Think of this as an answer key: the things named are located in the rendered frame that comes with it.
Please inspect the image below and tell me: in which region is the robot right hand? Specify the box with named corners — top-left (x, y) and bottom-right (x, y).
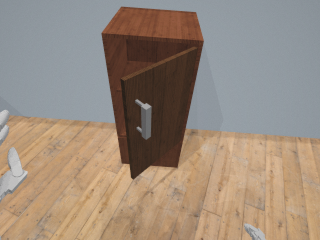
top-left (244, 223), bottom-right (266, 240)

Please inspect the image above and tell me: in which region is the cupboard door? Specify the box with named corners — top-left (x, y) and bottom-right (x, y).
top-left (120, 46), bottom-right (198, 180)

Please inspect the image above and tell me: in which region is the robot left hand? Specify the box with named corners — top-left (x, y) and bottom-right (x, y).
top-left (0, 110), bottom-right (28, 203)

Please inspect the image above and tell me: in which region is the handle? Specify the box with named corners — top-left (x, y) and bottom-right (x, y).
top-left (135, 99), bottom-right (152, 140)

